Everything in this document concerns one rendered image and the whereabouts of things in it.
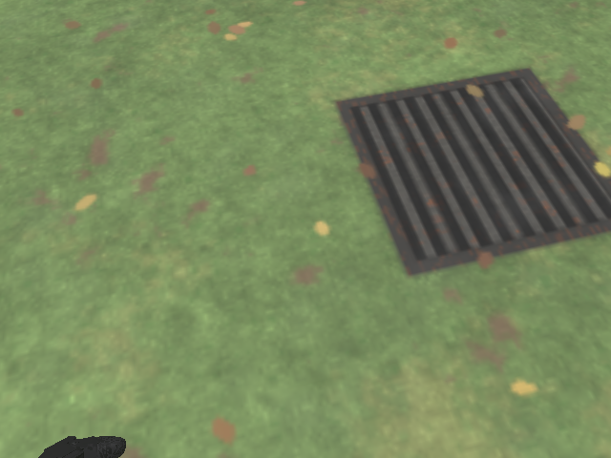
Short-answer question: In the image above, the left robot hand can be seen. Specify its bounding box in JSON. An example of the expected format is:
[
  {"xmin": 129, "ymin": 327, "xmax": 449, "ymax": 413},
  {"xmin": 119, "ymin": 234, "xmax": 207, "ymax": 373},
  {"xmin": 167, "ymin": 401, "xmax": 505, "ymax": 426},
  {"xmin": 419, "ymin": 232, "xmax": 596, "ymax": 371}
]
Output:
[{"xmin": 38, "ymin": 436, "xmax": 126, "ymax": 458}]

